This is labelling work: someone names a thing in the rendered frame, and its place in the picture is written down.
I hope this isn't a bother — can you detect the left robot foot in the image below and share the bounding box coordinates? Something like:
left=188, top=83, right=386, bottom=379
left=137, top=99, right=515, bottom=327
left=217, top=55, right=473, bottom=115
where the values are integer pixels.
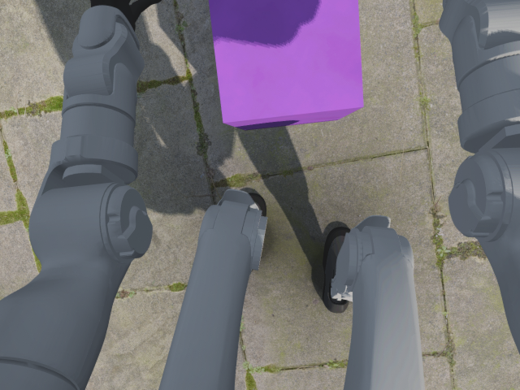
left=249, top=193, right=267, bottom=272

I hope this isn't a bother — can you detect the robot left upper arm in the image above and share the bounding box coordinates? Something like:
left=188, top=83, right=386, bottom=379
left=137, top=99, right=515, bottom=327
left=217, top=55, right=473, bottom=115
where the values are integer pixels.
left=0, top=182, right=153, bottom=390

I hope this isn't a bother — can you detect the carton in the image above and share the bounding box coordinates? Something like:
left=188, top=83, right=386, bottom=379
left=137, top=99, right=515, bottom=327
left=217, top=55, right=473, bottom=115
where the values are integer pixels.
left=209, top=0, right=364, bottom=130

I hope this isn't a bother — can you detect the robot right upper arm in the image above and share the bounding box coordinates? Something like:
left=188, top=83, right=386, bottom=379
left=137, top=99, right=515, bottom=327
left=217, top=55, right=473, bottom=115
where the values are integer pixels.
left=448, top=148, right=520, bottom=354

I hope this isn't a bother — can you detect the right robot forearm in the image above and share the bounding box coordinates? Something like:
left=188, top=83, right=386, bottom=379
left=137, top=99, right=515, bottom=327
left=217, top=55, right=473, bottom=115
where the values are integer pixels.
left=439, top=0, right=520, bottom=154

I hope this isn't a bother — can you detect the robot left shin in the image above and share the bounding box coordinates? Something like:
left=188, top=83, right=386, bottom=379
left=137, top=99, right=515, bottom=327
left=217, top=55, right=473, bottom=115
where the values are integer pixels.
left=197, top=189, right=259, bottom=244

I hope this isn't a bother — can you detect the left robot forearm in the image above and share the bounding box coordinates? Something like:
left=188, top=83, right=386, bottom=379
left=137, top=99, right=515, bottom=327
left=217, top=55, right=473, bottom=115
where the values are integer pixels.
left=28, top=5, right=145, bottom=254

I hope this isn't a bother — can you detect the robot left hand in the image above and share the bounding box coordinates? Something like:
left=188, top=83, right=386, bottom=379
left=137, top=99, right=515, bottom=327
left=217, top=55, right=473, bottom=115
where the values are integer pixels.
left=90, top=0, right=162, bottom=32

